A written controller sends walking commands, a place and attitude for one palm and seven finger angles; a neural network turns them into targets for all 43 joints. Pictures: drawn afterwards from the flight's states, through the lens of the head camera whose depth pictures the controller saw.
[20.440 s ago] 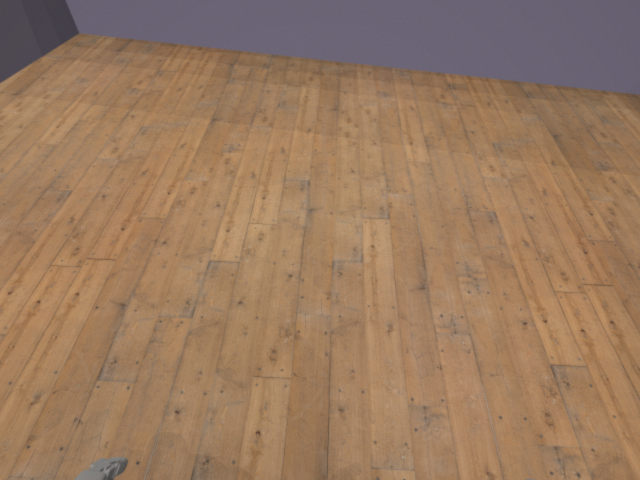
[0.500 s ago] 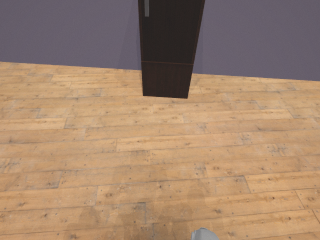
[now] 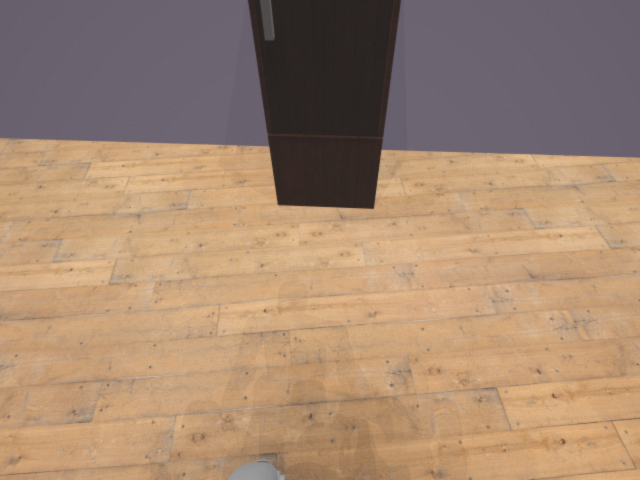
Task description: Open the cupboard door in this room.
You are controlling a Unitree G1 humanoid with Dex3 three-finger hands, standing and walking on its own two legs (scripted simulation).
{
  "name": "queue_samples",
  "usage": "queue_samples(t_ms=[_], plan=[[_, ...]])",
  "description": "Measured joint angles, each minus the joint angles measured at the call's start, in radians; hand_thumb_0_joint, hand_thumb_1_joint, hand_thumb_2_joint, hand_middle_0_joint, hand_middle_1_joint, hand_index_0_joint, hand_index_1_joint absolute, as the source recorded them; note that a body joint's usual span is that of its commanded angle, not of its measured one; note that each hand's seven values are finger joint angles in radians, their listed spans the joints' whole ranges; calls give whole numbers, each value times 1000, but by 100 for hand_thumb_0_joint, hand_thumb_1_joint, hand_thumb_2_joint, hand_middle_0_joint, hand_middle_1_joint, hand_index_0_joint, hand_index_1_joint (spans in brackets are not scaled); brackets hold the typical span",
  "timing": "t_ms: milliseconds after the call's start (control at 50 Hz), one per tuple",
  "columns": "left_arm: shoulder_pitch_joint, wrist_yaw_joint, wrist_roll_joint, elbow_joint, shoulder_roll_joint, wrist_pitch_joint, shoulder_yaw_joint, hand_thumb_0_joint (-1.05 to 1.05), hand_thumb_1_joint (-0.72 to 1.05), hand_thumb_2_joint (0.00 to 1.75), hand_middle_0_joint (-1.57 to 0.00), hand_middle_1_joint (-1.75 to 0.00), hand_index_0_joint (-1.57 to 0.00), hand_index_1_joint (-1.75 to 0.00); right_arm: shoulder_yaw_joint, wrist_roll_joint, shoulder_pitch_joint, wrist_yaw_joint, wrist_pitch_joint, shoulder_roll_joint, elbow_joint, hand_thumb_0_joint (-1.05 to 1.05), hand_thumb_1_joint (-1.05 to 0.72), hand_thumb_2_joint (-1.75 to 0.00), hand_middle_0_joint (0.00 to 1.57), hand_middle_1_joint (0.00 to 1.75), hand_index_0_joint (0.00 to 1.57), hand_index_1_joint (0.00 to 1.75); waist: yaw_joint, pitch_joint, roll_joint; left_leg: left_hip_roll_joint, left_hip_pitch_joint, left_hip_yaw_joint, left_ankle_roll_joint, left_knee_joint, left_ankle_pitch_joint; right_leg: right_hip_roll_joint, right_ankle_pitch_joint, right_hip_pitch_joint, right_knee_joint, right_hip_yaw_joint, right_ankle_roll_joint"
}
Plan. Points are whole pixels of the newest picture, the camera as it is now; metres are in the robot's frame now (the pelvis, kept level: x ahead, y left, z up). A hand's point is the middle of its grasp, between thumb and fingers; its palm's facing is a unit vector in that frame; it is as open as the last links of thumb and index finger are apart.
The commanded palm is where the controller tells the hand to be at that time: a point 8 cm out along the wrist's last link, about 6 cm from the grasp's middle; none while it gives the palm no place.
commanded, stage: stand and wait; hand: left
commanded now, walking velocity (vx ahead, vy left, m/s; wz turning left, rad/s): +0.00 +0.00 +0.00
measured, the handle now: (267, 7) +1.23 +0.22 +0.06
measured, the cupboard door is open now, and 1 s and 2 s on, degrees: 0 0 0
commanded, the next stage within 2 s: look at it before walking up in 0.56 s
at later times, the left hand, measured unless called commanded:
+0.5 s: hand out of the picture +0.04 +0.20 -0.18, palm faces +0.01 -0.99 -0.16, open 7.3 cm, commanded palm none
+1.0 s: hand out of the picture +0.06 +0.19 -0.18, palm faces +0.00 -0.99 -0.17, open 7.3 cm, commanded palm none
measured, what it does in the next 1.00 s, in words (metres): steps on the spot: left foot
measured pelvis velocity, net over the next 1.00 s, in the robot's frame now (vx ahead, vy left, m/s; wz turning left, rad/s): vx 0.06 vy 0.03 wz -0.03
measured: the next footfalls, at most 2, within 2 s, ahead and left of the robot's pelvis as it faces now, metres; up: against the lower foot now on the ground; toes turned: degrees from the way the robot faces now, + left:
left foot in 0.08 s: +0.12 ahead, +0.13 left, +0.00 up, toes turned +6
left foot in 1.72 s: +0.19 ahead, +0.14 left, +0.00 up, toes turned +9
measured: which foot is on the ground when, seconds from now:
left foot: up 0.00-0.06, down 0.08-1.00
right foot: down 0.00-1.00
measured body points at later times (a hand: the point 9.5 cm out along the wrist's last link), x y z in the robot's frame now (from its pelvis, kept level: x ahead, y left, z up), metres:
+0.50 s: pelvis +0.06 +0.04 +0.00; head +0.08 +0.05 +0.45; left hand +0.05 +0.25 -0.16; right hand +0.11 -0.20 -0.15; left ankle +0.08 +0.12 -0.74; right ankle +0.01 -0.10 -0.74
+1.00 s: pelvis +0.06 +0.03 +0.00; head +0.08 +0.03 +0.45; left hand +0.06 +0.24 -0.16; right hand +0.03 -0.17 -0.16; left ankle +0.08 +0.12 -0.74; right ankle +0.01 -0.10 -0.74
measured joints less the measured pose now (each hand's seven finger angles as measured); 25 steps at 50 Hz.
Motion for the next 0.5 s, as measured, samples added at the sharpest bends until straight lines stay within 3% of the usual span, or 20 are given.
queue_samples(t_ms=[80,140,220,360,500], plan=[[39,1,-4,37,-5,17,-7,-1,93,89,-20,-30,-20,-30,11,2,-31,3,-12,-8,0,0,-94,-90,20,29,20,30,22,-13,-4,-8,111,12,11,-233,114,15,-50,23,41,-4,22],[49,6,-8,61,6,38,-10,0,92,89,-20,-30,-20,-30,25,2,-47,0,-21,20,11,0,-93,-90,20,29,20,30,38,-13,-62,-38,152,34,77,-253,75,-16,-74,41,63,12,45],[64,5,-8,78,1,50,-24,0,92,89,-20,-30,-20,-30,39,7,-59,-9,-16,48,16,0,-92,-90,20,29,20,30,48,-23,-96,-72,193,60,94,-319,86,-39,-77,52,43,48,61],[97,10,-5,96,-28,35,-42,0,91,89,-20,-30,-20,-30,31,15,-63,-16,-23,44,26,-1,-94,-90,21,30,20,30,31,-41,-63,-82,229,73,99,-381,97,-39,-49,96,-48,58,74],[91,20,-6,85,-21,36,-38,0,91,89,-20,-30,-20,-30,28,14,-16,-21,-21,24,48,-2,-95,-90,21,30,20,30,16,-41,-62,-90,253,81,102,-396,90,-46,-55,116,-58,65,80]])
